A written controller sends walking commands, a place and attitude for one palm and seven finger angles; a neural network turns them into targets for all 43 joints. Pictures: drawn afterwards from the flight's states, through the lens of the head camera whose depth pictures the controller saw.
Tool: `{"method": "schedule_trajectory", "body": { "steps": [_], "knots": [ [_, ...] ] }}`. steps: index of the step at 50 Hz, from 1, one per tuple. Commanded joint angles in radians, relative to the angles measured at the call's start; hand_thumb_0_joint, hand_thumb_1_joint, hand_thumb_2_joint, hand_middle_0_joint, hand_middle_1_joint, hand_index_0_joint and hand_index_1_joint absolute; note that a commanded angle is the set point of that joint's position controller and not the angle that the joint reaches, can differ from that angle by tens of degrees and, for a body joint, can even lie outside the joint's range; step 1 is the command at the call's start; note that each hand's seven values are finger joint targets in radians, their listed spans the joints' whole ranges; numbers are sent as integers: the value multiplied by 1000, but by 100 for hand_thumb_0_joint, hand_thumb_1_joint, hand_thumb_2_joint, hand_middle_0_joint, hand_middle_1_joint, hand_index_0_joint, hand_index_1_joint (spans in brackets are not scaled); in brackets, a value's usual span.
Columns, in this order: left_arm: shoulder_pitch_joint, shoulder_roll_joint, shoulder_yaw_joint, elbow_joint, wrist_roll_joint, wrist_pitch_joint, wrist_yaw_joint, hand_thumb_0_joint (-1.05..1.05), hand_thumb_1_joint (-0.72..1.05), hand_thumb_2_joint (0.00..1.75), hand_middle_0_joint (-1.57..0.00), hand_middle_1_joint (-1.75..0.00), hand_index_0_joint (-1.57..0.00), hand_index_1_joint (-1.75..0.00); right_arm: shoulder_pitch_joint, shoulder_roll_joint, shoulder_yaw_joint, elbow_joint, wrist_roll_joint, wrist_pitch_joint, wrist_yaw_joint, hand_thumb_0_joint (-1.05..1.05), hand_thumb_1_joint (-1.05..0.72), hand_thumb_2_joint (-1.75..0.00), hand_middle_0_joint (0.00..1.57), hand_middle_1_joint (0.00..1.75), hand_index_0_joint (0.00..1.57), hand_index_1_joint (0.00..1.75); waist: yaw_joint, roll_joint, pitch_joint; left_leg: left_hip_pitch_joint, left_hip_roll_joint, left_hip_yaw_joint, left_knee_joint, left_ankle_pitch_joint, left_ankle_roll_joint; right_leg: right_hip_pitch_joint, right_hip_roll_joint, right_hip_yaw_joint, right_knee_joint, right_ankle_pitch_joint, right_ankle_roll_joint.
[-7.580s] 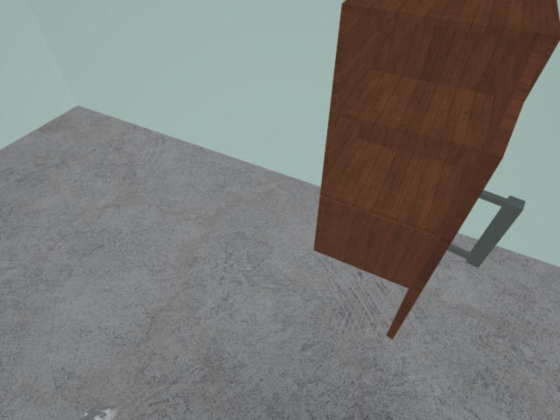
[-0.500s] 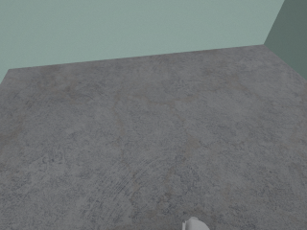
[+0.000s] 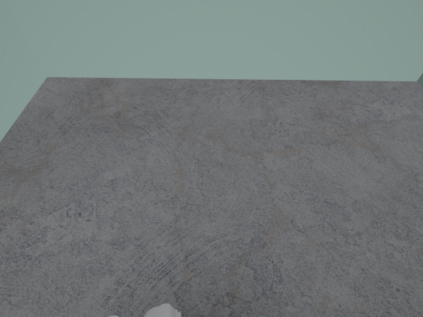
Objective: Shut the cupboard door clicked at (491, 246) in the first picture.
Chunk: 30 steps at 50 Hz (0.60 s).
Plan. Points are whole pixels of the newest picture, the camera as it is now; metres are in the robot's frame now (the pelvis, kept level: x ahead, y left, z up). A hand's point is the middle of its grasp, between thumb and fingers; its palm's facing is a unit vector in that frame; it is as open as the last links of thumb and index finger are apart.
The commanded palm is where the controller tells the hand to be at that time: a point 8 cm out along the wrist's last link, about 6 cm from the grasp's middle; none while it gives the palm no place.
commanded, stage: walk to a spot facing it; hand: left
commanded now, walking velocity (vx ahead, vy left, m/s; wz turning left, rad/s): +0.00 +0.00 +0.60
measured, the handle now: out of the picture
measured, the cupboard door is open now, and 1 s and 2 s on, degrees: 82 82 82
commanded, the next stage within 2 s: none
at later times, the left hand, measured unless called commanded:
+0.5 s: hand out of the picture +0.05 +0.23 -0.15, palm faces +0.31 -0.91 -0.29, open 7.4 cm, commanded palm none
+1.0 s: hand out of the picture -0.11 +0.15 -0.17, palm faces +0.62 -0.74 -0.25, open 7.4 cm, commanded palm none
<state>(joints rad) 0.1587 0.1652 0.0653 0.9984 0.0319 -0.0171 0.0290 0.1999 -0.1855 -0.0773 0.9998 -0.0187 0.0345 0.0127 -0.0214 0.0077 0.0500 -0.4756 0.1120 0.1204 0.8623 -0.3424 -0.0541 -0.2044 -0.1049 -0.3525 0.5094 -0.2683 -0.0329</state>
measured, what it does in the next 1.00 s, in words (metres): steps on the spot, turning left: left foot, then right foot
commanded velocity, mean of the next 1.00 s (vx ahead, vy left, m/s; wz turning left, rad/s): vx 0.00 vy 0.00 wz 0.60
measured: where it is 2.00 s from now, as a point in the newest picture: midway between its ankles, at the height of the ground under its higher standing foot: outside the picture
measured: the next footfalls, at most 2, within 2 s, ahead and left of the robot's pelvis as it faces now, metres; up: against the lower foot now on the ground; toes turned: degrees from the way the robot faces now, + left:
left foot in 0.10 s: +0.10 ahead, +0.13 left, +0.00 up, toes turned +12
right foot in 0.56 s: +0.07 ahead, -0.13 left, +0.00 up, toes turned +17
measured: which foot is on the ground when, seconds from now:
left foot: up 0.00-0.08, down 0.10-0.56, up 0.58-0.98, down 1.00-1.00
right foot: down 0.00-0.10, up 0.12-0.54, down 0.56-1.00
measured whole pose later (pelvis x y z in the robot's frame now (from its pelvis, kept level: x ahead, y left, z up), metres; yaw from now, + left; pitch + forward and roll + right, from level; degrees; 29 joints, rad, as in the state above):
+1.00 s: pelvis -0.02 -0.03 -0.01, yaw +37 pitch +0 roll +1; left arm 0.27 0.21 0.05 0.91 0.03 0.02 0.01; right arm 0.12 -0.26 -0.08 0.91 -0.01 0.07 0.03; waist 0.03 -0.02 0.10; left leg -0.28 0.03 0.09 0.62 -0.32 -0.05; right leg -0.23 -0.19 -0.30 0.63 -0.38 0.03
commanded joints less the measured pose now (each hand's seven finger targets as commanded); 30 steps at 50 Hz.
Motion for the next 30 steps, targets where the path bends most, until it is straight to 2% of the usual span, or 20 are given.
{"method": "schedule_trajectory", "body": {
  "steps": [1, 2, 3, 4, 5, 6, 7, 8, 10, 11, 12, 17, 20, 22, 25, 26, 27, 28, 29, 30],
  "knots": [
    [44, 178, 41, -61, 1, 7, 4, 0, 90, 90, -20, -30, -20, -30, 26, -43, -2, -87, -2, -11, 9, 0, -90, -90, 20, 30, 20, 30, 23, -133, -45, 70, -1, 3, -142, 2, 14, 31, -310, 160, -86, 276, -67],
    [44, 186, 43, -69, -3, 12, 1, 0, 90, 90, -20, -30, -20, -30, 43, -60, -6, -93, -5, -11, 8, 0, -90, -90, 20, 30, 20, 30, 9, -98, -54, 125, -22, 21, -208, 56, 16, 14, -291, 134, -24, 254, -45],
    [44, 185, 44, -76, -10, 19, -3, 0, 90, 90, -20, -30, -20, -30, 84, -91, -14, -90, -8, -15, 8, 0, -90, -90, 20, 30, 20, 30, -16, -13, -78, 232, -28, 5, -303, 164, 25, -43, -262, 106, 88, 202, -9],
    [51, 150, 42, -103, -18, 26, -9, 0, 90, 90, -20, -30, -20, -30, 140, -178, -33, -92, -12, -24, 3, 0, -90, -90, 20, 30, 20, 30, -44, 228, -110, 328, 121, -251, -435, 395, 106, -188, -150, 74, 298, -24, 67],
    [0, 102, 25, -160, -22, 30, -12, 0, 90, 90, -20, -30, -20, -30, 187, -267, -51, -94, -10, -27, -10, 0, -90, -90, 20, 30, 20, 30, -73, 416, -104, 379, 331, -552, -533, 699, 256, -383, -17, 133, 543, -447, 128],
    [-57, 135, 19, -187, -11, 36, -11, 0, 90, 90, -20, -30, -20, -30, 208, -281, -50, -78, -6, -23, -16, 0, -90, -90, 20, 30, 20, 30, -77, 235, -114, 365, 352, -523, -525, 597, 294, -389, -23, 265, 659, -404, 109],
    [-57, 115, 26, -177, -6, 39, -10, 0, 90, 90, -20, -30, -20, -30, 151, -257, -48, -90, -6, -29, -24, 0, -90, -90, 20, 30, 20, 30, -53, 238, -115, 333, 286, -488, -540, 471, 274, -419, -28, 301, 698, -333, 106],
    [-43, 121, 34, -165, -6, 37, -12, 0, 90, 90, -20, -30, -20, -30, 82, -240, -44, -115, -5, -30, -28, 0, -90, -90, 20, 30, 20, 30, -31, 237, -128, 334, 245, -462, -529, 399, 252, -439, -25, 318, 722, -261, 109],
    [10, 135, 37, -136, -8, 41, -18, 0, 90, 90, -20, -30, -20, -30, -11, -213, -29, -148, -4, -33, -28, 0, -90, -90, 20, 30, 20, 30, 9, 153, -119, 280, 166, -360, -532, 347, 205, -383, -20, 335, 707, -138, 115],
    [34, 136, 36, -126, -8, 40, -22, 0, 90, 90, -20, -30, -20, -30, -22, -210, -28, -158, -2, -37, -28, 0, -90, -90, 20, 30, 20, 30, 17, 109, -141, 285, 141, -333, -534, 350, 195, -364, -11, 332, 693, -103, 120],
    [43, 133, 36, -125, -9, 42, -21, 0, 90, 90, -20, -30, -20, -30, -17, -213, -29, -159, -1, -38, -28, 0, -90, -90, 20, 30, 20, 30, 15, 96, -150, 285, 127, -325, -538, 346, 194, -345, -3, 335, 666, -96, 123],
    [8, 133, 33, -156, -14, 48, -11, 0, 90, 90, -20, -30, -20, -30, 20, -226, -39, -151, -4, -25, -23, 0, -90, -90, 20, 30, 20, 30, -13, 106, -140, 305, 125, -411, -558, 246, 222, -312, 23, 342, 495, -150, 128],
    [-15, 127, 29, -180, -19, 47, -5, 0, 90, 90, -20, -30, -20, -30, 31, -238, -48, -149, -8, -14, -18, 0, -90, -90, 20, 30, 20, 30, -24, 133, -127, 291, 122, -469, -546, 246, 233, -267, 46, 342, 382, -192, 121],
    [5, 128, 25, -185, -22, 44, -4, 0, 90, 90, -20, -30, -20, -30, 21, -243, -51, -154, -9, -8, -16, 0, -90, -90, 20, 30, 20, 30, -18, 162, -138, 270, 107, -492, -533, 276, 228, -202, 68, 341, 293, -199, 112],
    [102, 140, 32, -166, -29, 41, 0, 0, 90, 90, -20, -30, -20, -30, -28, -238, -58, -173, -7, 3, -11, 0, -90, -90, 20, 30, 20, 30, 22, 175, -152, 177, 51, -501, -518, 220, 185, -27, 102, 316, 82, -116, 92],
    [157, 161, 38, -156, -27, 36, 2, 0, 90, 90, -20, -30, -20, -30, -55, -225, -58, -186, -2, 7, -8, 0, -90, -90, 20, 30, 20, 30, 56, 134, -154, 86, 14, -474, -475, 159, 147, 102, 89, 314, -69, -25, 82],
    [198, 226, 52, -155, -14, 28, 9, 0, 90, 90, -20, -30, -20, -30, -54, -166, -52, -198, 7, 13, -3, 0, -90, -90, 20, 30, 20, 30, 76, -38, -154, -87, -84, -382, -303, -3, 77, 236, -75, 466, -244, -116, 26],
    [161, 324, 65, -179, 3, 24, 13, 0, 90, 90, -20, -30, -20, -30, -64, -101, -42, -229, 8, 9, -2, 0, -90, -90, 20, 30, 20, 30, 86, -365, -88, -271, -219, -169, 3, -193, -7, 201, -372, 783, -348, -185, -88],
    [70, 306, 47, -206, -9, 31, 19, 0, 90, 90, -20, -30, -20, -30, -86, -178, -55, -225, -6, 9, 0, 0, -90, -90, 20, 30, 20, 30, 59, -253, -39, -194, -145, -222, 188, -197, 14, -13, -406, 702, -339, -143, -110],
    [-14, 247, 38, -227, -9, 21, 19, 0, 90, 90, -20, -30, -20, -30, -49, -176, -55, -204, -9, 18, 8, 0, -90, -90, 20, 30, 20, 30, 6, -211, -11, -160, -120, -235, 270, -107, 18, -91, -324, 594, -334, -122, -89]
  ]
}}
